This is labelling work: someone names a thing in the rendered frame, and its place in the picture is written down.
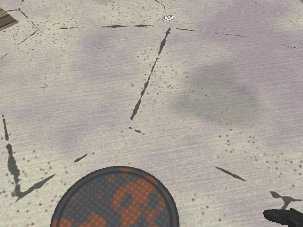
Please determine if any right robot hand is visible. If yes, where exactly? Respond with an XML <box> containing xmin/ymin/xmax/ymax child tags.
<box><xmin>263</xmin><ymin>208</ymin><xmax>303</xmax><ymax>227</ymax></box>

